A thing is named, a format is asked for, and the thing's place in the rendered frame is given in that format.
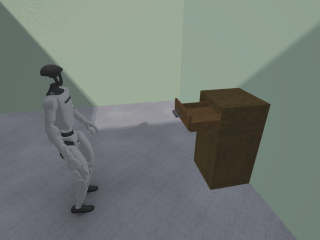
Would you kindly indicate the cabinet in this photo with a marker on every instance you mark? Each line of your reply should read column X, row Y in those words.
column 226, row 156

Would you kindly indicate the left robot forearm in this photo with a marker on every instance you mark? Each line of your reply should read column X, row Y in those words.
column 79, row 116

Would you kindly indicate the handle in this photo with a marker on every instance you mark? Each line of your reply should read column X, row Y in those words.
column 176, row 114

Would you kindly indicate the right robot forearm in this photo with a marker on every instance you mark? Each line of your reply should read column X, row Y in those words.
column 59, row 143

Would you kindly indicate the humanoid robot head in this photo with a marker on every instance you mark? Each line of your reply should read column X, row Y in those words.
column 53, row 71

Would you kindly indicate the right robot upper arm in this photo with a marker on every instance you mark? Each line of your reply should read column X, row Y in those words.
column 50, row 106

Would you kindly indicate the right robot hand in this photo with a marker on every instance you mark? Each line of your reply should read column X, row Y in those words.
column 74, row 164

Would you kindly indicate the robot left thigh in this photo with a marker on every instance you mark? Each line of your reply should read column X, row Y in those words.
column 85, row 148

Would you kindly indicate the left robot hand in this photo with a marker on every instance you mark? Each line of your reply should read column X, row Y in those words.
column 90, row 124

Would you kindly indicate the drawer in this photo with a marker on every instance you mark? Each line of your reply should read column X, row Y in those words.
column 198, row 116

